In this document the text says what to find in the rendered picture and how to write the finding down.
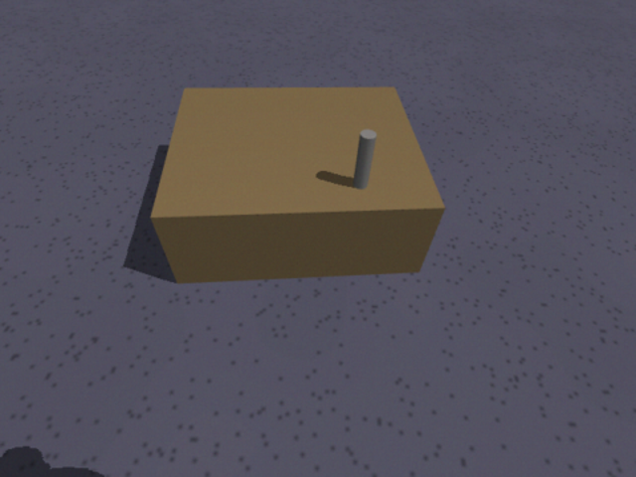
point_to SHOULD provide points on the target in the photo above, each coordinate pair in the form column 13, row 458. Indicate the can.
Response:
column 364, row 158

